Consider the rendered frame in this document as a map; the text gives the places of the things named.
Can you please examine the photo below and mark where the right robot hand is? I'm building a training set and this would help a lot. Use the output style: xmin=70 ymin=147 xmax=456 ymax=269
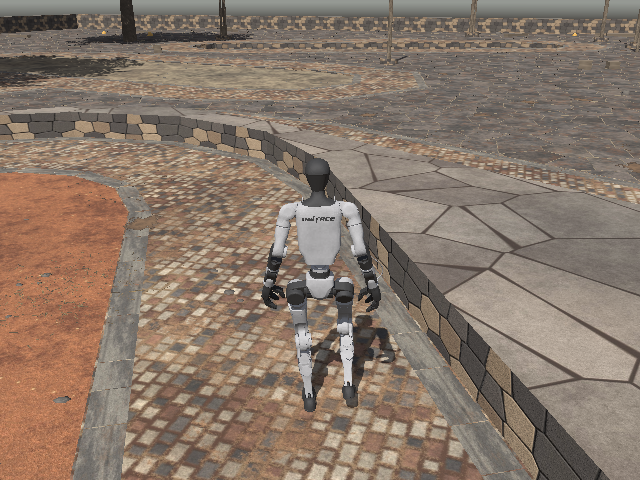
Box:
xmin=358 ymin=285 xmax=381 ymax=312

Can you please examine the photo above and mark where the left robot upper arm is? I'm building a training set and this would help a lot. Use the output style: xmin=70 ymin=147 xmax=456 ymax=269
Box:
xmin=272 ymin=202 xmax=298 ymax=258

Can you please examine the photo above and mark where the robot left shin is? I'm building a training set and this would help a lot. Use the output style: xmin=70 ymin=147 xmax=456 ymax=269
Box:
xmin=295 ymin=334 xmax=313 ymax=398

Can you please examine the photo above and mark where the left robot hand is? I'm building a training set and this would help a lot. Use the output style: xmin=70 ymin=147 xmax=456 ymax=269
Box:
xmin=261 ymin=285 xmax=285 ymax=309

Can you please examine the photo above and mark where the right robot forearm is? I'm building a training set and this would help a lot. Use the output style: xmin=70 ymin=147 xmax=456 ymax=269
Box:
xmin=357 ymin=241 xmax=379 ymax=289

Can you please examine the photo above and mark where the left robot forearm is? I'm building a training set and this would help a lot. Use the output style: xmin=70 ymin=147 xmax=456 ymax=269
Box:
xmin=263 ymin=243 xmax=282 ymax=288

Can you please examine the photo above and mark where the right robot upper arm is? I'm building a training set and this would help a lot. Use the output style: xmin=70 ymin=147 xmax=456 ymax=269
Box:
xmin=339 ymin=201 xmax=367 ymax=257

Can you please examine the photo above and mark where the left robot thigh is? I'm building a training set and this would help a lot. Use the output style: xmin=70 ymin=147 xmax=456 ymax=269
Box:
xmin=286 ymin=279 xmax=312 ymax=351

